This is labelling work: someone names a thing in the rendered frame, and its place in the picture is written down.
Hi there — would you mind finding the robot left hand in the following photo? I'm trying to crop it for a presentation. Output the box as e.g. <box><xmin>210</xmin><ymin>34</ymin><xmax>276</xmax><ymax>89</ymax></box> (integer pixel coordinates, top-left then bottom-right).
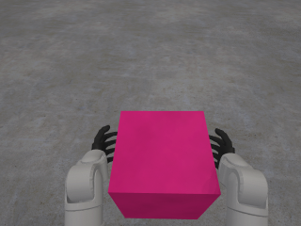
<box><xmin>91</xmin><ymin>125</ymin><xmax>118</xmax><ymax>163</ymax></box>

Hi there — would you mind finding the left robot forearm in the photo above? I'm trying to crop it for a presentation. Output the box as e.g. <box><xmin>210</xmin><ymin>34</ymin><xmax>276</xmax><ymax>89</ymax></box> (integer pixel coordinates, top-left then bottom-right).
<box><xmin>64</xmin><ymin>149</ymin><xmax>109</xmax><ymax>226</ymax></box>

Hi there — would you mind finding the carton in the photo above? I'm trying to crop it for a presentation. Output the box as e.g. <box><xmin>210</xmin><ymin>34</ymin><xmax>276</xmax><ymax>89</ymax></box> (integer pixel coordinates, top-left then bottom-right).
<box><xmin>108</xmin><ymin>111</ymin><xmax>221</xmax><ymax>219</ymax></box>

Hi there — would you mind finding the right robot forearm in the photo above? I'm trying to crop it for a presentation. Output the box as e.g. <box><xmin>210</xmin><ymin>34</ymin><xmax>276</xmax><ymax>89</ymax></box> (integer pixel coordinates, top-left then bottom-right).
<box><xmin>218</xmin><ymin>153</ymin><xmax>269</xmax><ymax>226</ymax></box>

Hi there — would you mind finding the robot right hand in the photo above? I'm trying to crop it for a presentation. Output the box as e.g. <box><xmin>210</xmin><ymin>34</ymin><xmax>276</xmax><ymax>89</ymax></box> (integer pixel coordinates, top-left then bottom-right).
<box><xmin>209</xmin><ymin>128</ymin><xmax>235</xmax><ymax>169</ymax></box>

